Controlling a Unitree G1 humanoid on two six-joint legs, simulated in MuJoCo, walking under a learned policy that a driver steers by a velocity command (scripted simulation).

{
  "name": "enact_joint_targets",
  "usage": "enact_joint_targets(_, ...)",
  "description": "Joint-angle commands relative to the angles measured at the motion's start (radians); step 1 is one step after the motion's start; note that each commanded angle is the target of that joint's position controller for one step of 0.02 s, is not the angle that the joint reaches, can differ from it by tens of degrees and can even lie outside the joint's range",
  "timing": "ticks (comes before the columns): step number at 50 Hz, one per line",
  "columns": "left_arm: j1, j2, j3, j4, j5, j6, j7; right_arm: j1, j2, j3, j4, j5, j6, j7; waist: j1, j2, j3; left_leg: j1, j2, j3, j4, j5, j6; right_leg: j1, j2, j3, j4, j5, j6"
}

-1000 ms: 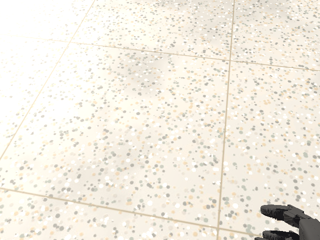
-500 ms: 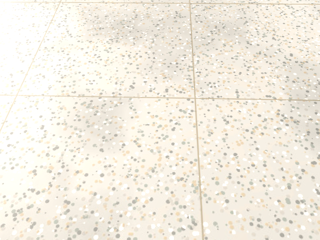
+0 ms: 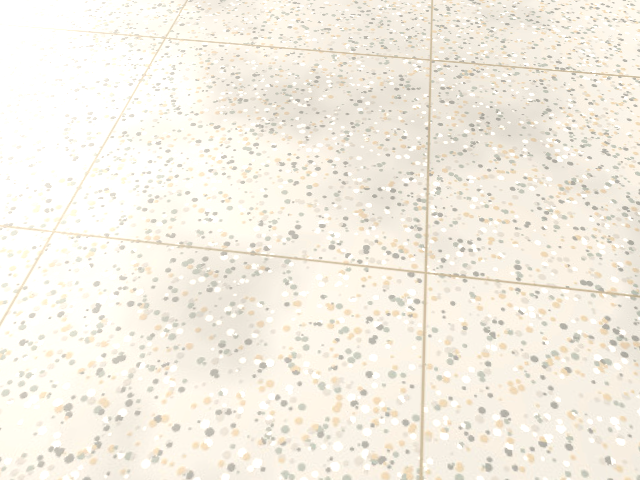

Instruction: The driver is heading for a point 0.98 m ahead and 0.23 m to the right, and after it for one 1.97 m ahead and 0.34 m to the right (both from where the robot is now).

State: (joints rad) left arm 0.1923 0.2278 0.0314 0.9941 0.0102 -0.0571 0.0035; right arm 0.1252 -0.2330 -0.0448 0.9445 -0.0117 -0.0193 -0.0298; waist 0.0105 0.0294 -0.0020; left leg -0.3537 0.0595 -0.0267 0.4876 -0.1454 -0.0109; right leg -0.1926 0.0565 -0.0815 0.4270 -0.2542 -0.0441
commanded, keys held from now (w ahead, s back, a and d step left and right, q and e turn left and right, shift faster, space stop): no key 0.34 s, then w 0.48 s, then w+e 0.18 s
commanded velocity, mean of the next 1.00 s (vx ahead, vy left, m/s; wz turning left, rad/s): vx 0.24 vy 0.00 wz -0.03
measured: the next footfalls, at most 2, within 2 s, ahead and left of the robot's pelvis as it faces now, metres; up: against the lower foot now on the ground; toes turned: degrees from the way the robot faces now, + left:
right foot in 1.10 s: +0.46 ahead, -0.11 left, +0.00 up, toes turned -9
left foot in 1.62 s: +0.79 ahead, +0.01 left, +0.00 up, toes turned -27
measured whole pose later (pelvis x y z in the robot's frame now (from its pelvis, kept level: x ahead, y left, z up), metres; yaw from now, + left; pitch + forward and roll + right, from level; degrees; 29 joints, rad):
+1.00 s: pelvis +0.22 +0.03 +0.00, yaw -3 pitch +1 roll +1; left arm 0.01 0.23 0.06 0.90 -0.03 -0.07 -0.03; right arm 0.41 -0.21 -0.04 1.09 0.00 -0.09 -0.02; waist -0.07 -0.02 0.02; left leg 0.14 -0.04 0.08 0.17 -0.33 0.03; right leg -0.65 -0.07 -0.03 0.65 0.00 -0.05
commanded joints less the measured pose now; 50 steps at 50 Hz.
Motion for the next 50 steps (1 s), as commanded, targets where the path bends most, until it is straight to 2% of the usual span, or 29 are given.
enact_joint_targets(1,0.155,0.054,0.008,0.002,0.010,0.003,0.013,0.015,-0.134,-0.031,-0.014,0.010,0.004,-0.006,0.056,0.137,-0.081,0.216,0.121,-0.118,-0.055,0.269,0.138,-0.086,-0.071,0.050,-0.036,-0.054,0.011)
enact_joint_targets(2,0.096,0.082,0.012,-0.005,0.006,0.016,0.019,-0.011,-0.099,-0.027,-0.015,0.016,0.006,0.001,0.033,0.099,-0.032,0.152,0.079,-0.103,-0.070,0.153,0.112,-0.065,-0.070,0.045,-0.042,-0.033,0.020)
enact_joint_targets(4,0.054,0.106,0.019,-0.006,-0.002,0.037,0.029,-0.022,-0.098,-0.024,-0.011,0.008,-0.001,0.007,0.015,0.052,-0.015,0.138,0.041,-0.067,-0.058,0.158,0.078,-0.063,-0.079,0.052,-0.032,0.008,0.015)
enact_joint_targets(6,0.062,0.101,0.018,0.001,0.001,0.043,0.029,-0.004,-0.106,-0.028,0.010,0.011,-0.009,0.006,0.013,0.046,-0.035,0.166,0.032,-0.055,-0.037,0.223,0.078,-0.041,-0.091,0.061,-0.030,0.057,0.014)
enact_joint_targets(10,0.056,0.097,0.021,0.018,-0.005,0.041,0.029,-0.001,-0.103,-0.027,0.035,0.014,-0.008,0.001,0.003,0.010,-0.060,0.208,0.026,-0.045,-0.003,0.324,0.090,-0.020,-0.098,0.060,-0.011,0.143,0.020)
enact_joint_targets(17,0.074,0.081,0.020,0.054,-0.005,0.053,0.034,-0.022,-0.095,-0.028,0.062,0.016,0.006,0.000,0.003,-0.023,-0.034,0.199,0.011,-0.032,-0.005,0.275,0.092,-0.012,-0.101,0.056,-0.008,0.126,0.029)
enact_joint_targets(18,0.099,0.071,0.018,0.069,-0.006,0.054,0.034,-0.006,-0.083,-0.026,0.077,0.016,0.009,0.000,0.006,-0.023,-0.050,0.205,-0.002,-0.021,-0.011,0.160,0.091,-0.004,-0.094,0.046,-0.017,0.031,0.026)
enact_joint_targets(20,0.098,0.088,0.025,0.071,-0.016,0.056,0.036,0.006,-0.100,-0.035,0.087,0.029,0.016,-0.001,-0.002,-0.040,0.008,0.153,-0.034,-0.002,-0.003,-0.236,0.101,-0.064,-0.086,0.049,-0.015,-0.241,-0.004)
enact_joint_targets(21,0.090,0.093,0.026,0.063,-0.021,0.052,0.038,0.006,-0.102,-0.037,0.085,0.031,0.013,-0.002,-0.006,-0.052,0.056,0.100,-0.038,-0.009,-0.010,-0.404,0.106,-0.100,-0.100,0.072,-0.021,-0.349,-0.025)
enact_joint_targets(23,0.118,0.089,0.024,0.057,-0.031,0.027,0.040,-0.006,-0.093,-0.036,0.075,0.036,-0.011,0.001,0.005,-0.043,0.136,0.010,-0.029,-0.034,-0.013,-0.504,0.120,-0.127,-0.133,0.127,-0.034,-0.439,-0.061)
enact_joint_targets(25,0.176,0.107,0.029,0.067,-0.037,-0.004,0.035,-0.025,-0.071,-0.032,0.063,0.040,-0.045,0.013,0.022,-0.074,0.160,-0.071,-0.035,-0.020,0.051,-0.435,0.120,-0.073,-0.188,0.216,-0.055,-0.431,-0.105)
enact_joint_targets(27,0.235,0.157,0.044,0.084,-0.042,-0.024,0.029,-0.066,-0.040,-0.026,0.036,0.041,-0.077,0.031,0.032,-0.184,0.158,-0.189,-0.071,0.068,0.204,-0.269,0.098,0.056,-0.323,0.403,-0.139,-0.353,-0.172)
enact_joint_targets(28,0.230,0.166,0.048,0.084,-0.041,-0.031,0.026,-0.075,-0.039,-0.025,0.025,0.041,-0.086,0.039,0.023,-0.203,0.167,-0.229,-0.062,0.082,0.232,-0.213,0.100,0.096,-0.381,0.462,-0.140,-0.240,-0.195)
enact_joint_targets(30,0.205,0.150,0.046,0.069,-0.040,-0.038,0.018,-0.032,-0.043,-0.027,0.035,0.041,-0.096,0.048,-0.008,-0.168,0.141,-0.158,-0.053,0.082,0.190,-0.185,0.116,0.093,-0.377,0.415,-0.078,-0.036,-0.177)
enact_joint_targets(31,0.150,0.148,0.044,0.047,-0.038,-0.037,0.013,0.065,-0.052,-0.034,0.068,0.044,-0.095,0.051,-0.060,-0.151,0.108,0.010,-0.066,0.082,0.123,-0.163,0.130,0.007,-0.329,0.336,-0.023,0.036,-0.143)
enact_joint_targets(32,0.049,0.135,0.038,0.005,-0.035,-0.040,0.010,0.216,-0.108,-0.059,0.118,0.050,-0.098,0.054,-0.142,-0.061,0.063,0.239,-0.036,-0.010,0.024,-0.067,0.166,-0.123,-0.209,0.186,0.168,0.225,-0.077)
enact_joint_targets(33,0.015,0.095,0.031,-0.036,-0.030,-0.056,0.010,0.379,-0.222,-0.094,0.167,0.049,-0.096,0.053,-0.178,0.171,-0.004,0.519,0.119,-0.340,-0.096,0.023,0.251,-0.382,-0.052,0.022,0.557,0.237,0.017)
enact_joint_targets(34,0.032,0.063,0.024,-0.042,-0.031,-0.069,0.009,0.432,-0.187,-0.073,0.173,0.035,-0.094,0.060,-0.167,0.268,-0.060,0.631,0.296,-0.631,-0.222,0.139,0.328,-0.582,-0.008,0.097,0.812,-0.263,0.030)
enact_joint_targets(35,0.002,0.086,0.031,-0.055,-0.052,-0.075,0.001,0.349,-0.115,-0.043,0.153,0.024,-0.100,0.060,-0.121,0.119,-0.003,0.572,0.313,-0.593,-0.202,0.143,0.315,-0.651,-0.065,0.180,0.919,-0.278,-0.003)
enact_joint_targets(36,0.006,0.077,0.030,-0.054,-0.067,-0.071,-0.006,0.286,-0.088,-0.029,0.128,0.019,-0.101,0.060,-0.083,0.057,0.026,0.523,0.294,-0.475,-0.198,0.176,0.296,-0.672,-0.105,0.174,0.945,-0.209,-0.025)
enact_joint_targets(37,0.004,0.070,0.033,-0.053,-0.062,-0.066,-0.007,0.247,-0.077,-0.018,0.118,0.021,-0.101,0.061,-0.056,0.004,0.063,0.467,0.260,-0.366,-0.220,0.201,0.271,-0.675,-0.144,0.159,0.889,-0.128,-0.032)
enact_joint_targets(38,0.003,0.084,0.044,-0.051,-0.049,-0.059,-0.005,0.219,-0.059,-0.008,0.109,0.021,-0.099,0.059,-0.036,0.002,0.069,0.419,0.218,-0.275,-0.244,0.212,0.232,-0.631,-0.176,0.145,0.806,-0.062,-0.034)
enact_joint_targets(40,-0.001,0.068,0.048,-0.055,-0.041,-0.043,-0.007,0.236,-0.059,-0.001,0.111,0.015,-0.085,0.046,-0.028,0.041,0.080,0.354,0.161,-0.176,-0.292,0.229,0.203,-0.561,-0.181,0.103,0.698,0.014,-0.009)
enact_joint_targets(42,-0.059,0.045,0.044,-0.080,-0.036,-0.032,-0.008,0.257,-0.095,-0.004,0.114,0.007,-0.080,0.027,-0.030,0.037,0.097,0.324,0.148,-0.113,-0.331,0.266,0.203,-0.558,-0.174,0.075,0.577,0.090,0.022)
enact_joint_targets(44,-0.159,0.019,0.031,-0.117,-0.035,-0.027,-0.011,0.252,-0.119,-0.009,0.106,0.002,-0.078,0.013,-0.049,0.034,0.121,0.269,0.125,-0.040,-0.364,0.238,0.186,-0.511,-0.157,0.056,0.392,0.197,0.028)
enact_joint_targets(45,-0.203,0.012,0.026,-0.132,-0.036,-0.026,-0.016,0.261,-0.126,-0.011,0.105,0.001,-0.080,0.009,-0.061,0.042,0.126,0.250,0.122,-0.014,-0.384,0.216,0.181,-0.475,-0.144,0.042,0.319,0.246,0.025)
enact_joint_targets(47,-0.256,0.021,0.022,-0.153,-0.040,-0.021,-0.026,0.295,-0.137,-0.017,0.115,0.007,-0.084,0.006,-0.073,0.051,0.133,0.266,0.143,0.020,-0.412,0.193,0.180,-0.432,-0.127,0.028,0.240,0.293,0.011)
enact_joint_targets(50,-0.307,0.041,0.022,-0.186,-0.044,-0.019,-0.046,0.310,-0.132,-0.024,0.123,0.019,-0.080,0.008,-0.066,0.034,0.149,0.383,0.190,0.068,-0.380,0.266,0.165,-0.455,-0.122,0.046,0.174,0.277,-0.036)
Keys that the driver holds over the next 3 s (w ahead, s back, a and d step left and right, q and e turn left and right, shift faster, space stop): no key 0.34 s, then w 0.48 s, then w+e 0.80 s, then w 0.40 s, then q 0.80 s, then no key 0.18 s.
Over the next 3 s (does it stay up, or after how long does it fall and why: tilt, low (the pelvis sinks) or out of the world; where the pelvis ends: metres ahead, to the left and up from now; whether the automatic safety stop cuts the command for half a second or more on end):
stays up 0.91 -0.21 0.00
